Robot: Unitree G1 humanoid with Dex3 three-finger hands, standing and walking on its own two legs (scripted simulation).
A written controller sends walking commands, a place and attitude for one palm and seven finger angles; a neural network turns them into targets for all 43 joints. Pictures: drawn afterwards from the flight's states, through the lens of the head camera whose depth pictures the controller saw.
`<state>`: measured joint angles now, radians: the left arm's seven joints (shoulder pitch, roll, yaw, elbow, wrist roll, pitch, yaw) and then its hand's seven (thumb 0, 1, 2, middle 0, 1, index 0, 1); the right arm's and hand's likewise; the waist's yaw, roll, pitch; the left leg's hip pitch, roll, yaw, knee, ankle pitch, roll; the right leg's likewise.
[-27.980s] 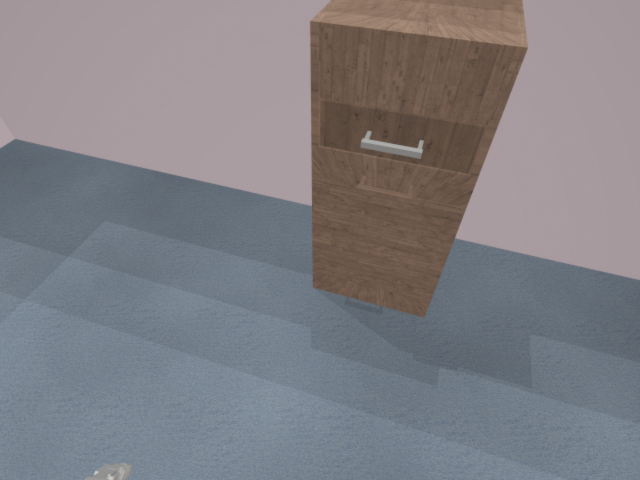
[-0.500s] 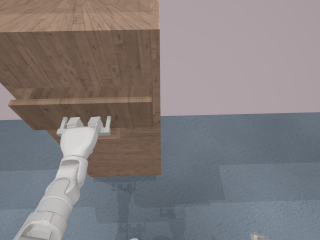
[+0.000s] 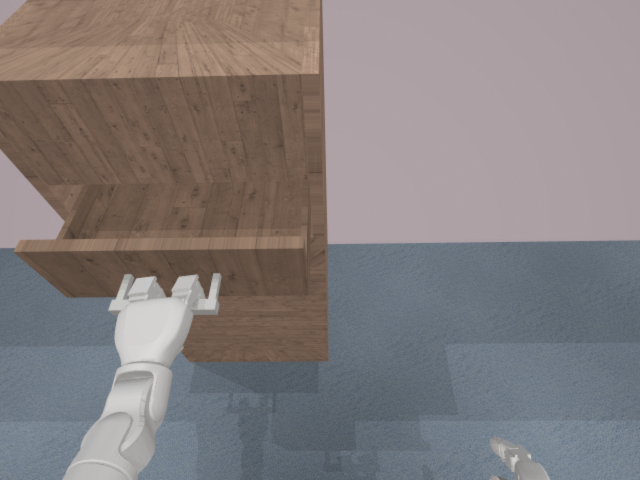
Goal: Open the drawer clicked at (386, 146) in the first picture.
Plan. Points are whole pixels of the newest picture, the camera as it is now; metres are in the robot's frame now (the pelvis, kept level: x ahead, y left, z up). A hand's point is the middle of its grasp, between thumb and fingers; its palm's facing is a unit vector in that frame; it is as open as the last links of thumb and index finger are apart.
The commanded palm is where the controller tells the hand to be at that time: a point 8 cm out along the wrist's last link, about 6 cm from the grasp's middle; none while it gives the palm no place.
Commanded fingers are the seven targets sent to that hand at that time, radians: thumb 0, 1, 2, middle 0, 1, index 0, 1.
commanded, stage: pull the drawer open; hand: left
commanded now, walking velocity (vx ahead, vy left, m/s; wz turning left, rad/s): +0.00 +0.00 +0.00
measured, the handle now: (168, 294) +0.36 +0.24 -0.01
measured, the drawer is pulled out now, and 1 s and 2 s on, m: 0.12 0.24 0.30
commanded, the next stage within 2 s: open the thumb to release the handle in 1.68 s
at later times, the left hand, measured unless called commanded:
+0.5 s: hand (161, 392) +0.23 +0.22 -0.03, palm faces -0.04 -0.07 -1.00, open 5.3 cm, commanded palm +0.21 +0.23 +0.02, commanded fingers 0.00 0.90 0.90 -0.40 -1.35 -0.40 -1.35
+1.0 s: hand (150, 439) +0.18 +0.22 -0.03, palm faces -0.05 -0.09 -0.99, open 5.4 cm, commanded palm +0.14 +0.23 +0.02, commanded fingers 0.00 0.90 0.90 -0.40 -1.35 -0.40 -1.35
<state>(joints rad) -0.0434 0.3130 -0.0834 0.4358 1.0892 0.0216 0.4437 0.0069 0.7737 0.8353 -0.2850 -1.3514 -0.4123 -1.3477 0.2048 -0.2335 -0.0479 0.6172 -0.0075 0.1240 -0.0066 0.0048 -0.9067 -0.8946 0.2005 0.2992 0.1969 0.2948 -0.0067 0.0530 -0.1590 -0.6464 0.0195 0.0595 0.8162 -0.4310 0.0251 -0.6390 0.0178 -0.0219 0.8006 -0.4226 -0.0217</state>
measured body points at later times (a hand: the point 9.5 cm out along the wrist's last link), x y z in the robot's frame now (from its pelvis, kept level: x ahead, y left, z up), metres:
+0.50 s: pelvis -0.01 -0.01 +0.00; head +0.04 -0.04 +0.44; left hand +0.23 +0.22 +0.02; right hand +0.16 -0.25 -0.12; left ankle -0.03 +0.10 -0.70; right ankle -0.03 -0.11 -0.70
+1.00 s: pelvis -0.01 -0.02 -0.01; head +0.04 -0.04 +0.44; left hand +0.18 +0.22 +0.02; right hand +0.18 -0.25 -0.12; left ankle -0.03 +0.10 -0.70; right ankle -0.03 -0.11 -0.70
